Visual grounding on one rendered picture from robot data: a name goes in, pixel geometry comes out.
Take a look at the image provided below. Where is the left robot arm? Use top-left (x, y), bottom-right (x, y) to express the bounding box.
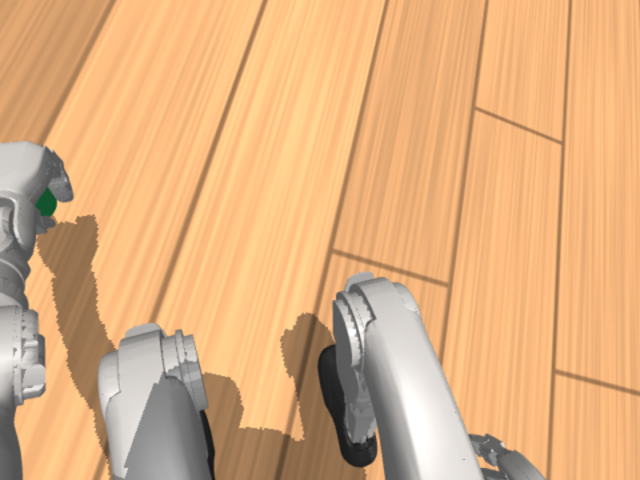
top-left (0, 190), bottom-right (45, 480)

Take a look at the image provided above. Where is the right robot hand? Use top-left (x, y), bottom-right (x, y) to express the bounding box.
top-left (468, 434), bottom-right (546, 480)

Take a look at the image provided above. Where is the tin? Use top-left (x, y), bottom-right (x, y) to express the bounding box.
top-left (35, 187), bottom-right (57, 217)

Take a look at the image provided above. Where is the right robot foot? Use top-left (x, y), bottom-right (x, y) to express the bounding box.
top-left (318, 345), bottom-right (377, 468)

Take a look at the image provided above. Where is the left robot hand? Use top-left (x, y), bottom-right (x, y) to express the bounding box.
top-left (0, 141), bottom-right (73, 235)

